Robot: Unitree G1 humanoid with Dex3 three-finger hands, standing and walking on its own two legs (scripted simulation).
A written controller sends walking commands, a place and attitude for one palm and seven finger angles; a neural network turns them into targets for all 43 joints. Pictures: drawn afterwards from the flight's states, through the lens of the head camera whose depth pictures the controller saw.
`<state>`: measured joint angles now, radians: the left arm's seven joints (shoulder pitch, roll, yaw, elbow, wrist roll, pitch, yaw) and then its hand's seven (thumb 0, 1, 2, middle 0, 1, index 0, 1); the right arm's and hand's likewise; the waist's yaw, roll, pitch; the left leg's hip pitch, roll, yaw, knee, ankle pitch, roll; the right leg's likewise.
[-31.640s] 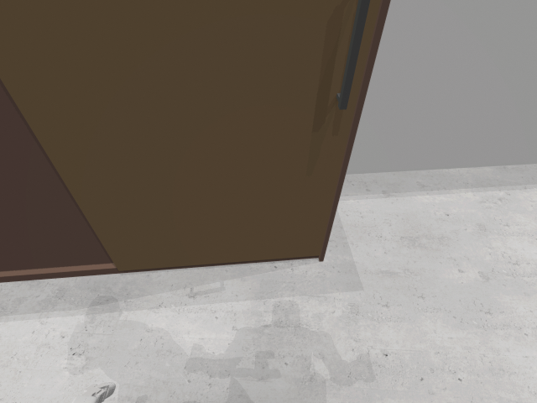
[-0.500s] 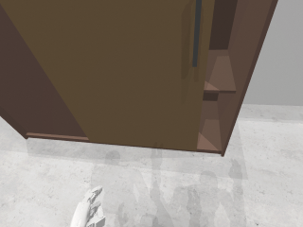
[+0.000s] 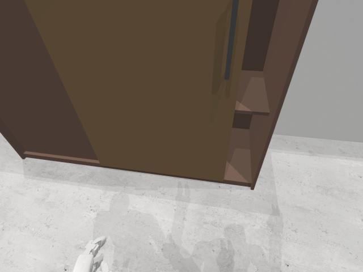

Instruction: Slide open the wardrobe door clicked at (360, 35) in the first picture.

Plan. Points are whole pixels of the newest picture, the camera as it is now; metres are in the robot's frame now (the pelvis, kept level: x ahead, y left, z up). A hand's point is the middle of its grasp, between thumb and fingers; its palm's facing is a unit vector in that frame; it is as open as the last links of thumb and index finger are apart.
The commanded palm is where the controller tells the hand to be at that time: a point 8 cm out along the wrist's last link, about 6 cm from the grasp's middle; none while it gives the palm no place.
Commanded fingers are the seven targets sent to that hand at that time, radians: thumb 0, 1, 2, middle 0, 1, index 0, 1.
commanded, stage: stop stepping back and stand still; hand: right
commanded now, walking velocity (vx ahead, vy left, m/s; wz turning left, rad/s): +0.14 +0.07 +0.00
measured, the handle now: (231, 39) +0.83 -0.10 +0.19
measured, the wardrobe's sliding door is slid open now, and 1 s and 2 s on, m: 0.18 0.18 0.18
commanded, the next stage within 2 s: let the arm hang, fingers relaxed in 0.16 s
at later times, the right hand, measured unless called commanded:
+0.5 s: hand out of the picture +0.13 -0.20 -0.14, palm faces +0.01 +0.97 -0.23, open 7.4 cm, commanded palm none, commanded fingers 0.00 -0.90 -0.90 0.20 0.30 0.20 0.30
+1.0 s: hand out of the picture +0.03 -0.25 -0.16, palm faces +0.07 +0.97 -0.25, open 7.4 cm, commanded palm none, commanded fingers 0.00 -0.90 -0.90 0.20 0.30 0.20 0.30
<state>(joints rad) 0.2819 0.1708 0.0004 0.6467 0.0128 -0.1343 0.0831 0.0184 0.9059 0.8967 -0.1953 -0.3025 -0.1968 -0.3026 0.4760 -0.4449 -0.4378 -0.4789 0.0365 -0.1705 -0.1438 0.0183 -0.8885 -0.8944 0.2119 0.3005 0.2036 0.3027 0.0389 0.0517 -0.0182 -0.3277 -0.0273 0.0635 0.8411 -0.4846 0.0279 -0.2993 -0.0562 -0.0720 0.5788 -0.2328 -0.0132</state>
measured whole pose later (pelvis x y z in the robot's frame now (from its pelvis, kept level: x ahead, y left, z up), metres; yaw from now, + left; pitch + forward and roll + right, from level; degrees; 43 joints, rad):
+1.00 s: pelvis +0.01 -0.04 +0.01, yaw -4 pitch -1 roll +1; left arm 0.22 0.19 0.01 1.09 0.02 0.01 0.01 0.01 0.91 0.90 -0.20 -0.30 -0.20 -0.30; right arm 0.22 -0.23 0.00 1.10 -0.02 0.01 -0.01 0.00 -0.91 -0.89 0.20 0.30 0.20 0.30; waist 0.00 -0.01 0.02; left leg -0.19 0.03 -0.01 0.39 -0.18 -0.03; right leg -0.17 0.04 -0.07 0.41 -0.22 -0.07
